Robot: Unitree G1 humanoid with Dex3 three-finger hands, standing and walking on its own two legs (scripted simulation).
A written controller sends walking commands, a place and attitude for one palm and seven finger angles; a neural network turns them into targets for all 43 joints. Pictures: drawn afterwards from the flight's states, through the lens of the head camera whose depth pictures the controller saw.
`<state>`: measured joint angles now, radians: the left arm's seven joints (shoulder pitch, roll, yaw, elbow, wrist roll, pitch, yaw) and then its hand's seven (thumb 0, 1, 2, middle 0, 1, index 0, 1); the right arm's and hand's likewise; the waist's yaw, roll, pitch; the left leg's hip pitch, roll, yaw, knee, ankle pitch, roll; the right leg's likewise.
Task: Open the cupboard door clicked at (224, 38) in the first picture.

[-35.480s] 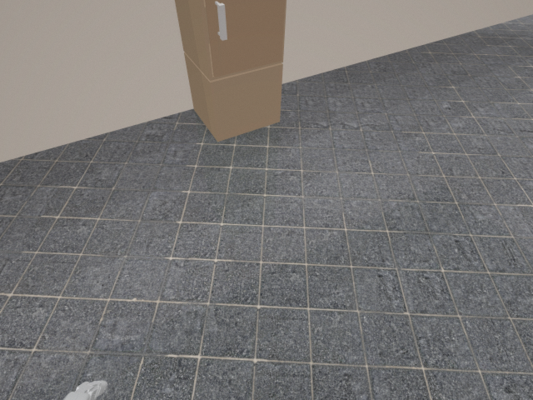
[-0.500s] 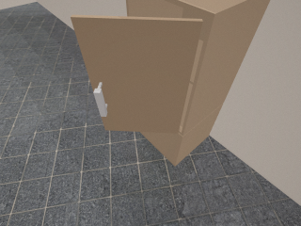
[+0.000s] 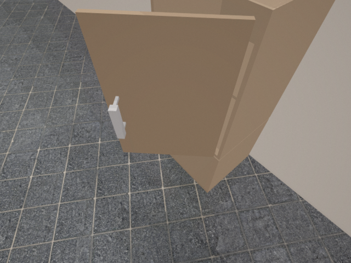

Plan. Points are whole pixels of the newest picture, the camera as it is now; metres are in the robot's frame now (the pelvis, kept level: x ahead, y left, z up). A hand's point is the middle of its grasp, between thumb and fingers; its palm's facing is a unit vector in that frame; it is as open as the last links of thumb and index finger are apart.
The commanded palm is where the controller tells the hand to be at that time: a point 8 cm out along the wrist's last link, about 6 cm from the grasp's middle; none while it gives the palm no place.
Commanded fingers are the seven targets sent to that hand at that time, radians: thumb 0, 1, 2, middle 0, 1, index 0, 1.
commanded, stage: come to a stop and stand still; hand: left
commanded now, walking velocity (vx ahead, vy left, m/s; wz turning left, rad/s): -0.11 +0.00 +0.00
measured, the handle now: (119, 117) +0.54 +0.22 -0.07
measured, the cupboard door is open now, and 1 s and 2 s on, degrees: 46 46 46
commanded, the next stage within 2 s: look again from close up in 0.92 s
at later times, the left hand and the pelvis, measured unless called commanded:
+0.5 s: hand out of the picture +0.05 +0.18 -0.16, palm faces +0.02 -0.97 -0.24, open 7.4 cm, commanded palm none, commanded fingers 0.00 0.90 0.90 -0.20 -0.30 -0.20 -0.30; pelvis -0.03 -0.02 +0.00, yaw +1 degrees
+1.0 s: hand out of the picture -0.03 +0.24 -0.15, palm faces +0.02 -0.94 -0.33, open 7.4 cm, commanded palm none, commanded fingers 0.00 0.90 0.90 -0.20 -0.30 -0.20 -0.30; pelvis -0.06 +0.00 +0.01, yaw +2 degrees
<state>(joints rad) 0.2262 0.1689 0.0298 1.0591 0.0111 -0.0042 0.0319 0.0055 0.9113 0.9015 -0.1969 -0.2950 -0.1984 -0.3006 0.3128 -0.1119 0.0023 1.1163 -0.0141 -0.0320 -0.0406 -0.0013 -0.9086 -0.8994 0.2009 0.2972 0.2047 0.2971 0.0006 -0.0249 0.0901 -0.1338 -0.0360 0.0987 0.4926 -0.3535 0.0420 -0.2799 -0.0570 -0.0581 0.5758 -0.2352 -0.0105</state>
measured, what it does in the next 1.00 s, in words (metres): shifts its weight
